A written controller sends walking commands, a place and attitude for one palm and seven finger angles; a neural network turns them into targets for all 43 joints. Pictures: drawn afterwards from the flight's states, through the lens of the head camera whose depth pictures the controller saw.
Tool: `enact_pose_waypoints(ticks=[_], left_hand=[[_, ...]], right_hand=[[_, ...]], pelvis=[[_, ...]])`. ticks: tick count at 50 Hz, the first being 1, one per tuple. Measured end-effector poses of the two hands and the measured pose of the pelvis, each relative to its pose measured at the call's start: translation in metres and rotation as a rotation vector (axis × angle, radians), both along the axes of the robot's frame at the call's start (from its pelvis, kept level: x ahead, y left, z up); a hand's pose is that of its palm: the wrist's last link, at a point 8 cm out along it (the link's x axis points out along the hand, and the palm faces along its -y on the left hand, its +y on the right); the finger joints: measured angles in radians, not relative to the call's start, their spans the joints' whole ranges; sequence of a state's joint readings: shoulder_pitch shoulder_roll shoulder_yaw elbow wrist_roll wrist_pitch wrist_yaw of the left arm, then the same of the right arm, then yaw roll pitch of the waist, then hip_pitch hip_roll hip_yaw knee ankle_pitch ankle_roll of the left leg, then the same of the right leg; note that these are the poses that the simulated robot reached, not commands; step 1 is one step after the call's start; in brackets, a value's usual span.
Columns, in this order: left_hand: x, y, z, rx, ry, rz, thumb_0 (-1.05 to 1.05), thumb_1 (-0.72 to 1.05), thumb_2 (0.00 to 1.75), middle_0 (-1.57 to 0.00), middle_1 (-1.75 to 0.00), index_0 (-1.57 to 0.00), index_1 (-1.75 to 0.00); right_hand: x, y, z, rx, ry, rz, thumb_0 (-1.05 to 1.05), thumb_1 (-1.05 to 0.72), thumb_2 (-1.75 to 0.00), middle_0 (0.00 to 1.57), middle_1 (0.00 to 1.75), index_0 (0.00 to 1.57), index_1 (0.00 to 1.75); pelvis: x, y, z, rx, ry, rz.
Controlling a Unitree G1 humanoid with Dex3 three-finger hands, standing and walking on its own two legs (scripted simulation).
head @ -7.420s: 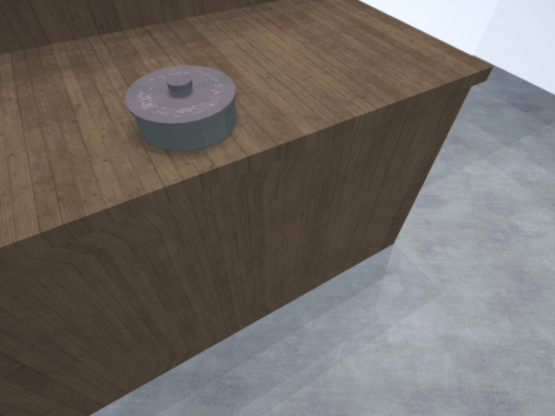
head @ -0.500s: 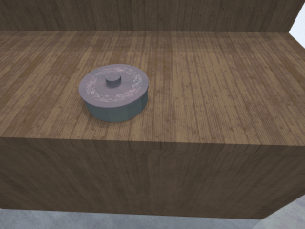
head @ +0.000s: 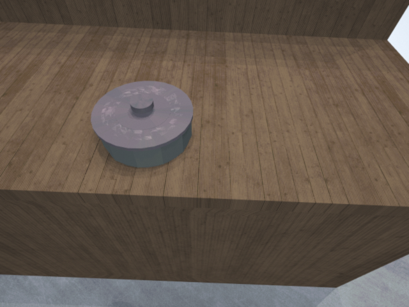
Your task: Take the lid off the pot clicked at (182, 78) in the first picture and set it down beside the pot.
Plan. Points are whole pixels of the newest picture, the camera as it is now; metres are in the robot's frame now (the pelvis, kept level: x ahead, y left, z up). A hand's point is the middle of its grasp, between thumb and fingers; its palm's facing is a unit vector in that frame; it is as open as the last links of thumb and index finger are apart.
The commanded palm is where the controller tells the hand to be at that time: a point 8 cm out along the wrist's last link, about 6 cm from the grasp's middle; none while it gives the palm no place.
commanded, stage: come to a stop and stand still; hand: left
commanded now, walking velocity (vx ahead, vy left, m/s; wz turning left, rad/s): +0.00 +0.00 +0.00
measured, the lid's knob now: (141, 103) +0.45 +0.16 +0.15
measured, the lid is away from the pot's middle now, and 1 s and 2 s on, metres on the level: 0.00 0.00 0.00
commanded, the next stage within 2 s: look again from close up in 0.12 s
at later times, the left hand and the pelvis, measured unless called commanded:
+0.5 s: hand out of the picture +0.01 +0.17 -0.18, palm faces +0.01 -0.99 -0.17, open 7.4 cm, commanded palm none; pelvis +0.02 +0.00 +0.00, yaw +0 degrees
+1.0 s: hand out of the picture +0.00 +0.17 -0.18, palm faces +0.03 -0.99 -0.16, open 7.4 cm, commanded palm none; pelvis +0.02 +0.01 +0.00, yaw +0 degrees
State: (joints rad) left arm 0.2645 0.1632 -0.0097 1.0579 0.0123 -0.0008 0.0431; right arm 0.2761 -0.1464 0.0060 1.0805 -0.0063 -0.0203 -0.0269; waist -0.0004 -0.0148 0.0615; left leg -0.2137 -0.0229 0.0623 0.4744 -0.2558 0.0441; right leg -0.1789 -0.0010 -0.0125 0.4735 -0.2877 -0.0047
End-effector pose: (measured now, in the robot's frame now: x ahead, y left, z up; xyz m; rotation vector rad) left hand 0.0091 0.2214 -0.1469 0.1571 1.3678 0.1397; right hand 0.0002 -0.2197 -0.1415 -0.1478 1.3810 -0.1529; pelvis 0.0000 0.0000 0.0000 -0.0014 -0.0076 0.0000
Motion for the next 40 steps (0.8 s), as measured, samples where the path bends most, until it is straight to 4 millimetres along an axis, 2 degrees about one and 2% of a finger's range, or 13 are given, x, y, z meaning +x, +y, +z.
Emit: enact_pose_waypoints(ticks=[19, 40], left_hand=[[-0.003, -0.005, -0.003, -0.027, 0.046, 0.014, 0.00, 0.91, 0.90, -0.20, -0.30, -0.20, -0.30], [0.001, 0.000, -0.003, -0.027, 0.044, 0.023, 0.00, 0.91, 0.90, -0.19, -0.30, -0.20, -0.30]], right_hand=[[0.021, -0.002, 0.005, -0.025, -0.005, 0.008, 0.01, -0.93, -0.90, 0.20, 0.30, 0.20, 0.30], [0.011, 0.011, 0.005, -0.016, 0.031, -0.002, 0.01, -0.93, -0.90, 0.20, 0.30, 0.20, 0.30]], pelvis=[[0.013, 0.003, 0.002, -0.002, 0.002, -0.003], [0.018, 0.009, 0.003, -0.002, -0.004, 0.002]])
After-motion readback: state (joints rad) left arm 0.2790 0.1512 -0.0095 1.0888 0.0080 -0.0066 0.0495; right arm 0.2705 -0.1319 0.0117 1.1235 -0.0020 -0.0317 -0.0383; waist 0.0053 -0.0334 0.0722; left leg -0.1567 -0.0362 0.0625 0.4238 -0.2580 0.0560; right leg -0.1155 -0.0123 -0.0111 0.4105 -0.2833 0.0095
